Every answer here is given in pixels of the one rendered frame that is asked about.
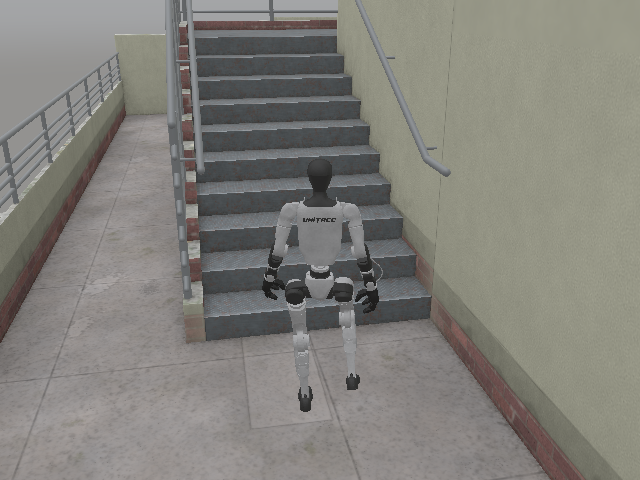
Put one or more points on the stairs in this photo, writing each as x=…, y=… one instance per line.
x=269, y=106

